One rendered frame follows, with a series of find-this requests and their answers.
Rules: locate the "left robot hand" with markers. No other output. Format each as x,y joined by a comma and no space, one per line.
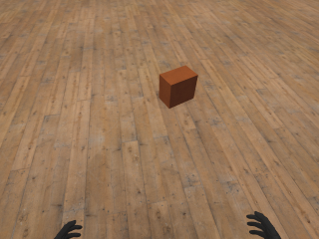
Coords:
70,226

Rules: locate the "carton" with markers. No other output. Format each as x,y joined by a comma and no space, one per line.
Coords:
177,86

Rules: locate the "right robot hand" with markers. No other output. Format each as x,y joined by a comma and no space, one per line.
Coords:
268,230

